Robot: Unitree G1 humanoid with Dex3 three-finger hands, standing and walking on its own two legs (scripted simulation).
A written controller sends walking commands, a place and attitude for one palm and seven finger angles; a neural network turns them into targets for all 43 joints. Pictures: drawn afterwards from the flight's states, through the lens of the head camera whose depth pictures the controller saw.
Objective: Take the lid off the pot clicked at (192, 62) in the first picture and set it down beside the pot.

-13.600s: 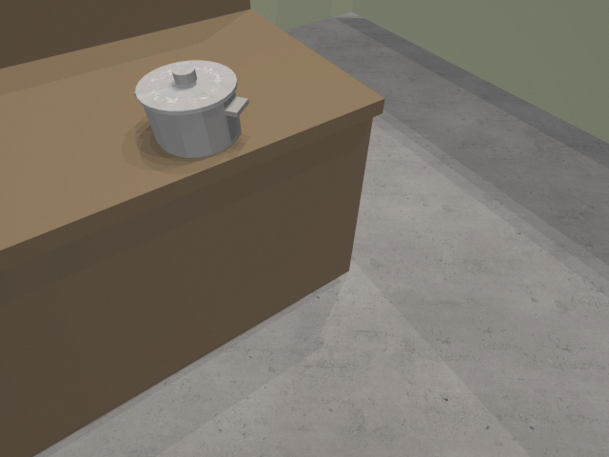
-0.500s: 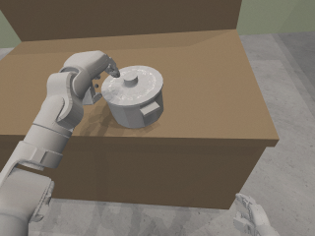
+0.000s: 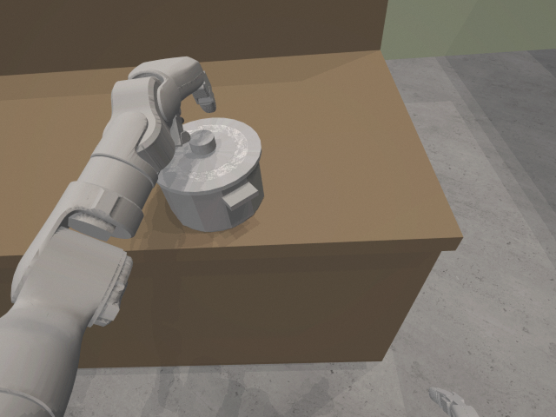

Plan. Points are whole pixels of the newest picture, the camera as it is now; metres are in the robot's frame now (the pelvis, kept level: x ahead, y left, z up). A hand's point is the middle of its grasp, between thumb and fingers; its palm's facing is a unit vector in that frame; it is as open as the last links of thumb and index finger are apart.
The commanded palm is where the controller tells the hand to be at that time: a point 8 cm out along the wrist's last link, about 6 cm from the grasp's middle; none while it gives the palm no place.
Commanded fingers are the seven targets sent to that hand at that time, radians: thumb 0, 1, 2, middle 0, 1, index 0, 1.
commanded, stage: move the open hand above the knob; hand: left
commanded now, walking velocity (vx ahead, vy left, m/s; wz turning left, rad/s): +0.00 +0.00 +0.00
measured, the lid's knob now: (202, 142) +0.51 +0.13 +0.14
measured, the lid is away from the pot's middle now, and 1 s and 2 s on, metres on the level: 0.00 0.00 0.00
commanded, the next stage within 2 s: lower the open fingers around the knob in 0.90 s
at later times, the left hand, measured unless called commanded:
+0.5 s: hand (192, 110) +0.49 +0.13 +0.21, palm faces -0.25 -0.07 -0.97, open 9.8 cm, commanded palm +0.46 +0.13 +0.27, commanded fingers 0.00 -0.33 1.61 -0.88 -0.08 -0.88 -0.08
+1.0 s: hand (181, 117) +0.47 +0.14 +0.21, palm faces -0.25 -0.06 -0.97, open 9.8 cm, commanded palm +0.45 +0.14 +0.27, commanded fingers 0.00 -0.33 1.61 -0.88 -0.08 -0.88 -0.08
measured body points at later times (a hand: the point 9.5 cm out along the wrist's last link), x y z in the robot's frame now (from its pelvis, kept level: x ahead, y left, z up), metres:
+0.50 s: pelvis +0.01 +0.00 +0.00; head +0.03 -0.04 +0.45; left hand +0.49 +0.13 +0.26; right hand +0.10 -0.26 -0.14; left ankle +0.04 +0.13 -0.73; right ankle -0.06 -0.13 -0.73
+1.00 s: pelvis +0.00 +0.00 +0.00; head +0.02 -0.03 +0.45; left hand +0.47 +0.14 +0.26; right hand +0.14 -0.25 -0.13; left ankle +0.04 +0.13 -0.73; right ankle -0.06 -0.13 -0.73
